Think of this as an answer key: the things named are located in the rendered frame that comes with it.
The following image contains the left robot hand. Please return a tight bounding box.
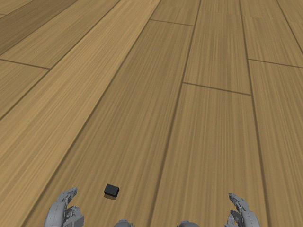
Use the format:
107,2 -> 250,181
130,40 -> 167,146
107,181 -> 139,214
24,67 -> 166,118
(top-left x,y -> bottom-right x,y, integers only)
44,187 -> 84,227

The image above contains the small box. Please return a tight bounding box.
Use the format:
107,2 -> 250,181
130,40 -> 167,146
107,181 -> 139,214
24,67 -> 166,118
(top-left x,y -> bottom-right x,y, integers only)
104,184 -> 119,197

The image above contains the right robot hand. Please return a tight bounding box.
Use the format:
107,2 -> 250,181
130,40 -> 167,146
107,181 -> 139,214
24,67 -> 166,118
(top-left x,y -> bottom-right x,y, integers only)
224,193 -> 260,227

